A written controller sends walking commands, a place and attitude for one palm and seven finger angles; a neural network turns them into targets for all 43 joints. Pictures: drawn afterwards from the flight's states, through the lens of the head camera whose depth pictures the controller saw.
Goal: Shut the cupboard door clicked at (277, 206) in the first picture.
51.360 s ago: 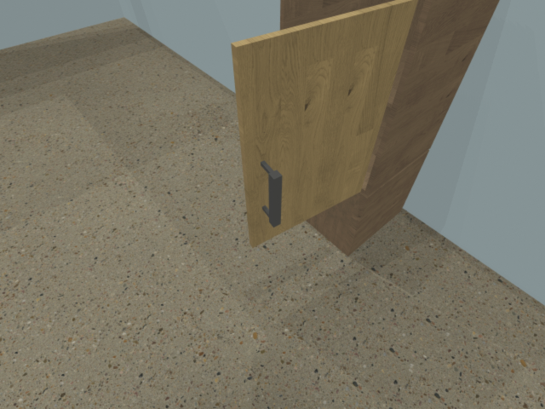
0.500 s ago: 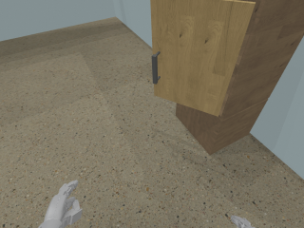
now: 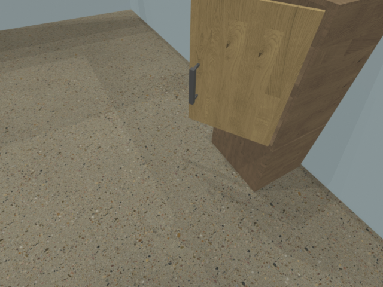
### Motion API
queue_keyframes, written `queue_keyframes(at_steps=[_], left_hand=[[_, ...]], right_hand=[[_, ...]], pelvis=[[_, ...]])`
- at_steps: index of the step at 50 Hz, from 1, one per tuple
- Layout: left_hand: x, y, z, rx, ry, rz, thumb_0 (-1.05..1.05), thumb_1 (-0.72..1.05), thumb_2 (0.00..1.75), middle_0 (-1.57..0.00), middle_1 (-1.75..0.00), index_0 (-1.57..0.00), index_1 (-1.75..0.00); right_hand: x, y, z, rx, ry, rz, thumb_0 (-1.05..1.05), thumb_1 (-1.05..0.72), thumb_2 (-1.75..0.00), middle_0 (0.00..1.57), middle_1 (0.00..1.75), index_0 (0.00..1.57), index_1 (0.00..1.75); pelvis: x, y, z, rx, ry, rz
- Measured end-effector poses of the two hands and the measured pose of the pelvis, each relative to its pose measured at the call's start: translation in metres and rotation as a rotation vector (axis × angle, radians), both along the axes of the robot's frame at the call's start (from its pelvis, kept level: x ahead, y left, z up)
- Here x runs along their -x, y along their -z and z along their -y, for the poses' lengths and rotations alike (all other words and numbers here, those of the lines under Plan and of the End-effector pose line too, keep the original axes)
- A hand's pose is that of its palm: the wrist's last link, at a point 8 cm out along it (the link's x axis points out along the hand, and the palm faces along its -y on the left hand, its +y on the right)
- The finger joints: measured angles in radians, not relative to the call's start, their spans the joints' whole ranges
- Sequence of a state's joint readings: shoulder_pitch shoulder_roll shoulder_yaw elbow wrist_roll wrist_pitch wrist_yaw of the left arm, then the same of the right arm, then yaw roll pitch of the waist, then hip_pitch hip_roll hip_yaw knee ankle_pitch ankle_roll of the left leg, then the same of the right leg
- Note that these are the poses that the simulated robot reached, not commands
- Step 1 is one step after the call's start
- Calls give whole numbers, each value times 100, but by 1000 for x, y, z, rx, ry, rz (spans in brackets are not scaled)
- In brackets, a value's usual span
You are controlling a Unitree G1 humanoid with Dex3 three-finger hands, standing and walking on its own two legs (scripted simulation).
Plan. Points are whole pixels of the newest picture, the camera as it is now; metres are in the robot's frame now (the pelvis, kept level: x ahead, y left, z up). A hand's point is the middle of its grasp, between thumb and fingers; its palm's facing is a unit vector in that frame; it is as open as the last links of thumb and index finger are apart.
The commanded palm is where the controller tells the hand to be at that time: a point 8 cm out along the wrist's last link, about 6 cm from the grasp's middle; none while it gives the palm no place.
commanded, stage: let the arm hang, fingers relaxed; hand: left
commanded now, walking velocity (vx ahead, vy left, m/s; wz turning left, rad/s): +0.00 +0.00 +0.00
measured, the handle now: (194, 84) +0.92 +0.04 -0.11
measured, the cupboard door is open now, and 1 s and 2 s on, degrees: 33 33 33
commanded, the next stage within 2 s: look to check the result in 0.42 s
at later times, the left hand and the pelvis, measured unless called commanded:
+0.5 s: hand out of the picture -0.04 +0.17 -0.18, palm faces +0.01 -0.99 -0.16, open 7.3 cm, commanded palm none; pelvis +0.00 +0.01 +0.00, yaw -2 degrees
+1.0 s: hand out of the picture -0.01 +0.17 -0.18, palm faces -0.01 -0.98 -0.20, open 7.3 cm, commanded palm none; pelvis +0.00 -0.01 +0.00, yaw -1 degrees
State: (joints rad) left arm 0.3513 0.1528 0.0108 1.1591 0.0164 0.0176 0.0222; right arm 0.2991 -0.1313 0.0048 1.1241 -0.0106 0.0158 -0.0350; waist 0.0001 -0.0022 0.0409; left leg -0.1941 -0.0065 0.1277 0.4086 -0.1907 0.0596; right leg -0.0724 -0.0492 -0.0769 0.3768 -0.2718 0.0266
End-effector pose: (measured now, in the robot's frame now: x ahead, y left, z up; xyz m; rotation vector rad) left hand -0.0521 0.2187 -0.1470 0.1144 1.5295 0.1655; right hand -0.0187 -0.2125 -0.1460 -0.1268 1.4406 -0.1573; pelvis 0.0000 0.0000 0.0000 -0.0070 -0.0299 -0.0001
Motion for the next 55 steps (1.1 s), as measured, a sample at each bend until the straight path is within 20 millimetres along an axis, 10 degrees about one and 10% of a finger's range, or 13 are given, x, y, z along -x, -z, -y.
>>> queue_keyframes(at_steps=[25, 55], left_hand=[[-7, 2, 3, 18, 27, 25, 0, 91, 90, -20, -30, -20, -30], [-56, -4, -1, -30, 74, 111, 0, 91, 90, -20, -30, -20, -30]], right_hand=[[29, 3, -17, -16, 68, -22, 0, -90, -90, 20, 30, 20, 30], [-12, -2, 28, 30, 27, 39, 0, -90, -90, 20, 30, 20, 30]], pelvis=[[4, 1, -10, -14, 27, -3], [-2, -2, 9, -9, 23, 0]])
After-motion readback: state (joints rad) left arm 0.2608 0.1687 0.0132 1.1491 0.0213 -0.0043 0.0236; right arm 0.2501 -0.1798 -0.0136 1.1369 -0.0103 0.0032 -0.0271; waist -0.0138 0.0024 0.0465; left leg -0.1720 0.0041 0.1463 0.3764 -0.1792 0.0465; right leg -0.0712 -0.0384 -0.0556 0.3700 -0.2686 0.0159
